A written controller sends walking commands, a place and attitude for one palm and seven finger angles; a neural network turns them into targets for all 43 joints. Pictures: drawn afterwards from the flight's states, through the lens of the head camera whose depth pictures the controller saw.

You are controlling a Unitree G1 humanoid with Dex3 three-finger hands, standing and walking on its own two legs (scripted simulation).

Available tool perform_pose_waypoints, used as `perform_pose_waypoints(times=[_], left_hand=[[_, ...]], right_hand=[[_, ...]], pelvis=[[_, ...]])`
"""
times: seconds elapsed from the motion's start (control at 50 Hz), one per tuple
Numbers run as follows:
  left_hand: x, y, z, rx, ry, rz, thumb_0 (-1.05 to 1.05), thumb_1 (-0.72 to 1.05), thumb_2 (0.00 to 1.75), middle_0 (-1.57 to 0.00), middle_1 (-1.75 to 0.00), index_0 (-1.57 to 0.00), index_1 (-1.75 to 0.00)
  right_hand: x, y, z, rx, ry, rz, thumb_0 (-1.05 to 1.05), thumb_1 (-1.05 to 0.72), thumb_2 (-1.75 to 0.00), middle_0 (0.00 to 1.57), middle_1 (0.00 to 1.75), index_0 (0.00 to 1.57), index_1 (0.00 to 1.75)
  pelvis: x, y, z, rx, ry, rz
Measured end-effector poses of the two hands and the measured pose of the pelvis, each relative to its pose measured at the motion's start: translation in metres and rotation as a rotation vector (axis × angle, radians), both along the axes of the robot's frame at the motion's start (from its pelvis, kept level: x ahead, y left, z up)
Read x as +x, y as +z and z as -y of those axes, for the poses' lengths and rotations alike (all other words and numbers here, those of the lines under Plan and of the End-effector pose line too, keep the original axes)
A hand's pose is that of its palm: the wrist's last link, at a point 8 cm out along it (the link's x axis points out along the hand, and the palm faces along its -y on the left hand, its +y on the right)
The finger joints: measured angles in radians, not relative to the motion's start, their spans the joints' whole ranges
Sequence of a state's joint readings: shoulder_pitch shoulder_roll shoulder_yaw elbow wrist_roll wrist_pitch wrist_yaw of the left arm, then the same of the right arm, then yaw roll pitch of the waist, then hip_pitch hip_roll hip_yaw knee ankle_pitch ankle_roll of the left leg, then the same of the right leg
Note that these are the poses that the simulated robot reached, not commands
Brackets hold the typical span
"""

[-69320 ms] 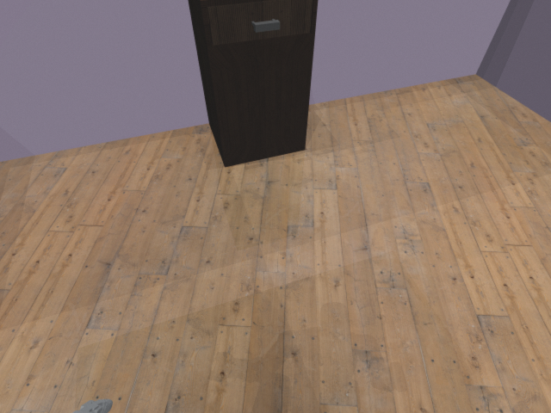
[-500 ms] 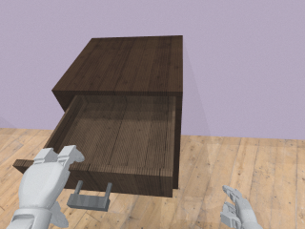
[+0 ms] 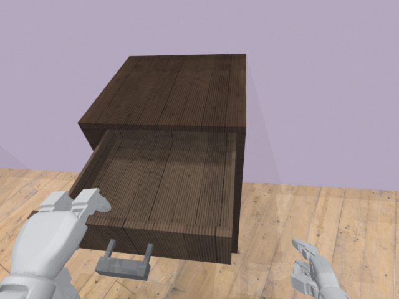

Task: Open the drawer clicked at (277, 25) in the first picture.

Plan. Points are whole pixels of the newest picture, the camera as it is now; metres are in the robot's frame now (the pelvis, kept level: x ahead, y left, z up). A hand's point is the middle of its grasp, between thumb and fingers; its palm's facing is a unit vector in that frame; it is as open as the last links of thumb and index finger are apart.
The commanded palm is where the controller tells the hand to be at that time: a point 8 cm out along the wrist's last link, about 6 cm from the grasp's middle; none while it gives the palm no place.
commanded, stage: draw the hand back to the body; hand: left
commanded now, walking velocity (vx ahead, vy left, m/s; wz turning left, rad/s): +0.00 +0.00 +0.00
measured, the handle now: (127, 257) +0.20 +0.21 -0.03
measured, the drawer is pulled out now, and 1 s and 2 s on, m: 0.29 0.29 0.29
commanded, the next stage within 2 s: step back with the hand held close in 1.60 s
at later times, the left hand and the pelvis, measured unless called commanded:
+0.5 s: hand (65, 244) +0.15 +0.25 +0.12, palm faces +0.06 -0.09 -0.99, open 13.9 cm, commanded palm +0.13 +0.25 +0.17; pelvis -0.01 +0.00 +0.00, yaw +0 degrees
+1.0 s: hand (78, 213) +0.19 +0.22 +0.16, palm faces +0.38 -0.84 -0.39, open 12.2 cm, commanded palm +0.14 +0.26 +0.18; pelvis +0.01 -0.01 +0.01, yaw +1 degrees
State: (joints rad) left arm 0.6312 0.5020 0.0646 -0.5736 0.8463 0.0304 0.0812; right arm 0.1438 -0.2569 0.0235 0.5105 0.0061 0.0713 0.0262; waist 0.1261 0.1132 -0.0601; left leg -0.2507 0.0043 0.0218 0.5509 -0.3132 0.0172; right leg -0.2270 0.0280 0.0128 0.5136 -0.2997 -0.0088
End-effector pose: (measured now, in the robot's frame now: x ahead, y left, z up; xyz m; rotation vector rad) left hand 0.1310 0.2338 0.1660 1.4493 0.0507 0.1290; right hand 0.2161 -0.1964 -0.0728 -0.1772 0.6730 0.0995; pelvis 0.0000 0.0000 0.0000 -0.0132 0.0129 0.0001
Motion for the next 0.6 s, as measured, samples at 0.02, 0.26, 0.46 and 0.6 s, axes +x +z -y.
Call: perform_pose_waypoints(times=[0.02, 0.26, 0.46, 0.6], left_hand=[[-0.001, 0.0, 0.0, 0.003, -0.003, -0.001, 0.0, -0.49, 0.3, -0.32, -1.21, -0.32, -1.2], [-0.001, 0.006, -0.001, 0.016, -0.013, 0.041, 0.0, -0.49, 0.3, -0.32, -1.21, -0.32, -1.2], [-0.001, 0.006, -0.013, 0.032, 0.009, 0.008, 0.0, -0.49, 0.3, -0.32, -1.21, -0.32, -1.2], [0.001, 0.005, -0.019, 0.034, 0.002, -0.006, 0.0, -0.49, 0.3, -0.32, -1.21, -0.32, -1.2]], right_hand=[[-0.001, 0.0, 0.0, -0.001, 0.001, 0.0, 0.01, -0.91, -0.9, 0.2, 0.3, 0.2, 0.3], [-0.015, -0.004, -0.003, 0.012, -0.012, -0.02, 0.01, -0.9, -0.9, 0.2, 0.3, 0.2, 0.3], [-0.021, -0.006, 0.0, 0.0, -0.021, -0.03, 0.01, -0.9, -0.9, 0.2, 0.3, 0.2, 0.3], [-0.02, -0.005, 0.006, -0.025, -0.031, -0.03, 0.01, -0.9, -0.9, 0.2, 0.3, 0.2, 0.3]], pelvis=[[-0.001, 0.0, 0.0, -0.001, -0.001, 0.0], [-0.008, 0.0, -0.002, 0.0, -0.002, 0.008], [-0.012, 0.001, 0.001, 0.0, 0.004, 0.019], [-0.013, 0.001, 0.002, -0.002, 0.007, 0.019]])
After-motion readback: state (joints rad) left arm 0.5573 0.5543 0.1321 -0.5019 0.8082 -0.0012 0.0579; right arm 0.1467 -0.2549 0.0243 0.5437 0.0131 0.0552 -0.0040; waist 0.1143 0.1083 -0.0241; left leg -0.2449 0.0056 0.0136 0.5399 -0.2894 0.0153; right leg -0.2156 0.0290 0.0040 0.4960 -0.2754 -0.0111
